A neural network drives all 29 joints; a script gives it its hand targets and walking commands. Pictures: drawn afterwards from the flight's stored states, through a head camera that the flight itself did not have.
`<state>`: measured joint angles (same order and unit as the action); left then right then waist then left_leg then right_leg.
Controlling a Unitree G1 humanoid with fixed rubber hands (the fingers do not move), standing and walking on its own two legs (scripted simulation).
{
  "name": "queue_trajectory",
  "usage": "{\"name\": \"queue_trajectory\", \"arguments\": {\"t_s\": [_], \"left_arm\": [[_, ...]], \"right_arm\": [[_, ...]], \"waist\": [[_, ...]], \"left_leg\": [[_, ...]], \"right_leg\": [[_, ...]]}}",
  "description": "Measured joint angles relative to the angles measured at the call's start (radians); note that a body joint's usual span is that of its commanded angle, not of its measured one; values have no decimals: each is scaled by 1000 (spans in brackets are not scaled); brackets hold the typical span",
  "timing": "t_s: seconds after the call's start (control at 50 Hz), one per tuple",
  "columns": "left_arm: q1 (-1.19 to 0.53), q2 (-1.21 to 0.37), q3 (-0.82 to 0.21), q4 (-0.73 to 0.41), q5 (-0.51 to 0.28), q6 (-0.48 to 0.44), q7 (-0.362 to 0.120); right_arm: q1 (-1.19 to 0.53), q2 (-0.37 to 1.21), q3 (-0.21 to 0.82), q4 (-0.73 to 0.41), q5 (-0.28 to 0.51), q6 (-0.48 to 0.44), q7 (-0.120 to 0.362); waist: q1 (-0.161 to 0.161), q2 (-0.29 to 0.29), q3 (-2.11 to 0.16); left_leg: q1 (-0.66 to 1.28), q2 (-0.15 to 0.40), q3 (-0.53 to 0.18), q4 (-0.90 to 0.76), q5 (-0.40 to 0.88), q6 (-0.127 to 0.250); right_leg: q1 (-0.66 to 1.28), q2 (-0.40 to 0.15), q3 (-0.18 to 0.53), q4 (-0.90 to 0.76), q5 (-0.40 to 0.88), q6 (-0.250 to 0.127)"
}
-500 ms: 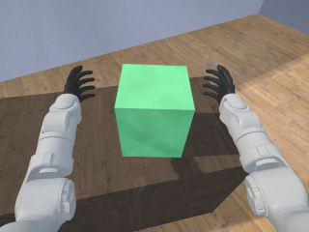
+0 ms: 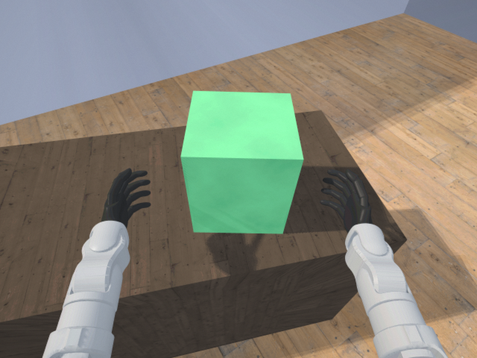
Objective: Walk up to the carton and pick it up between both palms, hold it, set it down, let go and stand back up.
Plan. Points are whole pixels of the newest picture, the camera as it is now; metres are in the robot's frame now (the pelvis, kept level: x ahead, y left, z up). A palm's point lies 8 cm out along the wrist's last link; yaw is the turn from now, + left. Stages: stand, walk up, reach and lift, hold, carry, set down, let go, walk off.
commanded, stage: set down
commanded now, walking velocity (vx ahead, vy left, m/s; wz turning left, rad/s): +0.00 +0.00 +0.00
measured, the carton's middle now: (240, 165) +0.50 +0.02 +0.00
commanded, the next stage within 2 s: none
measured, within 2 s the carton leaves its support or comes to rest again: neither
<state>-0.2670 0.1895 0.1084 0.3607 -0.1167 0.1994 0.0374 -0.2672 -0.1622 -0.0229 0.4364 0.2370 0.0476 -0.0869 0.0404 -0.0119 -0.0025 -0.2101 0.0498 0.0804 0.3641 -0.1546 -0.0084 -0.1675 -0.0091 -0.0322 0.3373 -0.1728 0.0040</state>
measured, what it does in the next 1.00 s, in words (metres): stands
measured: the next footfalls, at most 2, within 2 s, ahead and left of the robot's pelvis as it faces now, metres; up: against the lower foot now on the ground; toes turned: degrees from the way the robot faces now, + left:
none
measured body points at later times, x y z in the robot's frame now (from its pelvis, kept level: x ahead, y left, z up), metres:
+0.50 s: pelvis +0.04 +0.00 +0.00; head +0.04 +0.01 +0.45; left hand +0.27 +0.23 +0.01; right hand +0.29 -0.18 +0.01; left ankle +0.02 +0.12 -0.75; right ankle +0.00 -0.12 -0.75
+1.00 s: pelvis +0.03 +0.00 +0.00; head +0.03 +0.01 +0.45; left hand +0.22 +0.22 -0.03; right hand +0.23 -0.20 -0.03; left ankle +0.02 +0.12 -0.75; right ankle +0.00 -0.12 -0.75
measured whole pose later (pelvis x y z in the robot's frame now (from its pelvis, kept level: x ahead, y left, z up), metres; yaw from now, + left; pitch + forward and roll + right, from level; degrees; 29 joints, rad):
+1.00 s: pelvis +0.03 +0.00 +0.00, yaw -1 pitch -3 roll +0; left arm 0.26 0.17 -0.01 0.36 -0.10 -0.20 0.06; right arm 0.27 -0.15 0.02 0.45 0.15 -0.32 0.01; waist 0.05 -0.02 0.03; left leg -0.10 0.05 0.10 0.37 -0.22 -0.01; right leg -0.07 -0.01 -0.01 0.34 -0.23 0.01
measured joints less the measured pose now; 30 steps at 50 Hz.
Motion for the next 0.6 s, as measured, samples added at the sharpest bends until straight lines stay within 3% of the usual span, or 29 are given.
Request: {"name": "queue_trajectory", "arguments": {"t_s": [0.14,0.26,0.46,0.6], "left_arm": [[50,2,29,4,9,-27,-12],[199,-14,43,-30,21,-88,-30],[407,-34,-32,-127,13,-233,-13],[444,-21,-50,-117,24,-293,-15]], "right_arm": [[69,-23,33,-2,1,-16,9],[210,2,55,-36,-7,-85,16],[405,31,50,-126,-42,-210,42],[440,6,70,-94,-38,-264,56]], "waist": [[1,-1,0],[0,-2,13],[12,-4,14],[15,-11,12]], "left_leg": [[48,-4,7,-24,-4,0],[95,-6,7,-44,-15,-3],[94,-4,12,-22,-48,-4],[119,-4,19,-23,-59,-4]], "right_leg": [[41,-3,7,-14,-8,2],[92,-3,6,-43,-15,2],[96,-3,11,-36,-37,3],[118,-3,18,-36,-46,4]]}}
